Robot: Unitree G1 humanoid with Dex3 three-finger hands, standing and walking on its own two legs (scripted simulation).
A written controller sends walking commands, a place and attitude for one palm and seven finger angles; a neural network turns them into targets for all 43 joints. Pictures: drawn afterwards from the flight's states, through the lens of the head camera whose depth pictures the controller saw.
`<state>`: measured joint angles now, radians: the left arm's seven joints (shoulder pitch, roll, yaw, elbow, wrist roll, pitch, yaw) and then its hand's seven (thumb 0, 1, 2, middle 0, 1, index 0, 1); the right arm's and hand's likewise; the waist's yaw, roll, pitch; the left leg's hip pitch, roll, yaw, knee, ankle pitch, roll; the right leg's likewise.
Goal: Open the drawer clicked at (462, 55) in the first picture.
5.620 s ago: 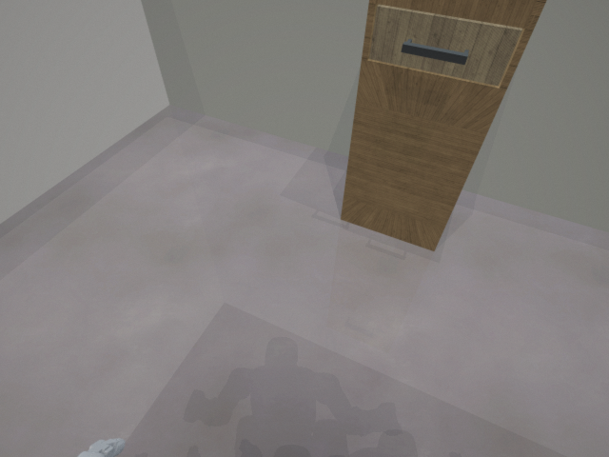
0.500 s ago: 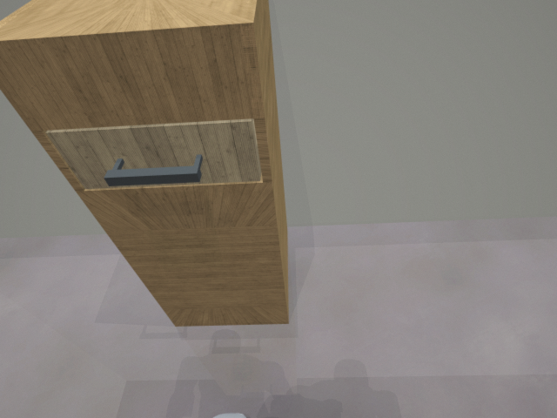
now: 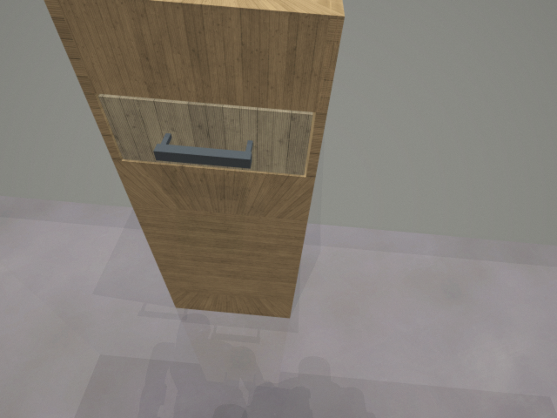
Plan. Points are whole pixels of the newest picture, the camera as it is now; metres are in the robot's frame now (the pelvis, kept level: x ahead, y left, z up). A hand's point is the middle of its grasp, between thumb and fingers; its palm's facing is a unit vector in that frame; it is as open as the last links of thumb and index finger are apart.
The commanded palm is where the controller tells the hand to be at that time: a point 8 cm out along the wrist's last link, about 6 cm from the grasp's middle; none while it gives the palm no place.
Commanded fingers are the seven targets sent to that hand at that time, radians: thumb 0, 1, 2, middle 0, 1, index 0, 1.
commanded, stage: come to a stop and stand still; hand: left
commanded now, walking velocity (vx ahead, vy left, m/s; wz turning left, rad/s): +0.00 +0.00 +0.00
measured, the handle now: (206, 148) +0.55 +0.20 +0.06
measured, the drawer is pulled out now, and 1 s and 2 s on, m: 0.00 0.00 0.00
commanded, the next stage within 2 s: look again from close up in 0.64 s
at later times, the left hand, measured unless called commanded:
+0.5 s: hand out of the picture +0.03 +0.19 -0.17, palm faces +0.01 -0.98 -0.20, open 7.3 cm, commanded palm none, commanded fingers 0.00 0.90 0.90 -0.20 -0.30 -0.20 -0.30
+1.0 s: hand out of the picture -0.01 +0.19 -0.17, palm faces +0.01 -0.98 -0.19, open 7.3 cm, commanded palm none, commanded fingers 0.00 0.90 0.90 -0.20 -0.30 -0.20 -0.30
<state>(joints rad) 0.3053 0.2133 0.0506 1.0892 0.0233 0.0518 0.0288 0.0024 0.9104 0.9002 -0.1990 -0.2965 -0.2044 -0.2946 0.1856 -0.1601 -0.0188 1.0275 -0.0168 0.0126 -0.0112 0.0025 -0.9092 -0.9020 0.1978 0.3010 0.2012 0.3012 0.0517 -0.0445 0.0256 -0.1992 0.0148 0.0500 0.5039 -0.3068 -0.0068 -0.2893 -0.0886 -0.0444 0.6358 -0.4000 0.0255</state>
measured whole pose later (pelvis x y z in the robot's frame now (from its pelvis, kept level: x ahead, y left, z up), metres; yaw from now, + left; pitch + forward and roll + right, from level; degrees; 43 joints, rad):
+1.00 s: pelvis +0.00 +0.03 +0.00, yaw -1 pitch -2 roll +0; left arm 0.30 0.13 -0.02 1.12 0.01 -0.01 0.03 0.00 0.91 0.90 -0.20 -0.30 -0.20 -0.29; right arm 0.30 -0.16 0.01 1.08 -0.01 -0.02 -0.03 0.01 -0.93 -0.90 0.20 0.30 0.20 0.30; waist 0.00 0.02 0.02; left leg -0.18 0.00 0.07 0.53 -0.32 0.03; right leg -0.19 -0.04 -0.05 0.52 -0.31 0.02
